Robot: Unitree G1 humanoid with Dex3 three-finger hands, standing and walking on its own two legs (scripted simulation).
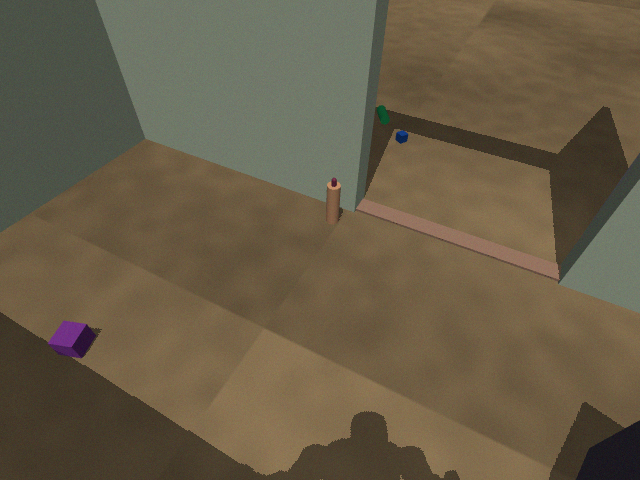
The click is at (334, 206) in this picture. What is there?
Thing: necked bottle
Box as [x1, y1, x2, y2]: [326, 178, 340, 224]
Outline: 335,178 332,178 332,180 327,184 326,221 332,224 337,222 338,220 340,184 336,181
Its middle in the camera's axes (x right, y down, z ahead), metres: +0.05 -0.19 +1.73
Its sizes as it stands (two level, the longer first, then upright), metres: 0.060 0.060 0.246
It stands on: the floor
